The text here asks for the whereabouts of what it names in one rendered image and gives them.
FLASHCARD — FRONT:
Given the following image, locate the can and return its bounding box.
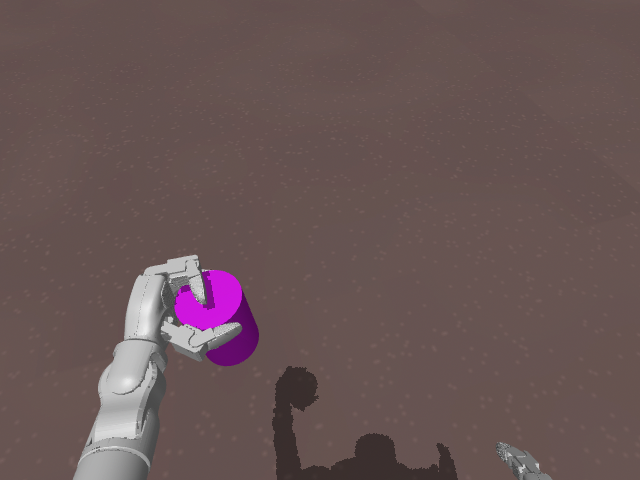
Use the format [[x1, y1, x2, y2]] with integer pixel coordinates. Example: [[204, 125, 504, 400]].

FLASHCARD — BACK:
[[174, 270, 259, 366]]

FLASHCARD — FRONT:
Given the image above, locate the right robot hand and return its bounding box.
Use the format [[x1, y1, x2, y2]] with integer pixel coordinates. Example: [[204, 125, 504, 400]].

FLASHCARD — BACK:
[[496, 442, 553, 480]]

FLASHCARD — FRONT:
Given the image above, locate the left robot arm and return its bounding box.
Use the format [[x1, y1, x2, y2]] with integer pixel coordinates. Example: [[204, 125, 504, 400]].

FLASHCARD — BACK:
[[73, 339, 168, 480]]

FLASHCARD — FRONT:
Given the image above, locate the left robot hand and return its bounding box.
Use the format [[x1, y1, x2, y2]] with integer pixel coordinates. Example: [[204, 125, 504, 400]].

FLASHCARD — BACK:
[[124, 255, 242, 362]]

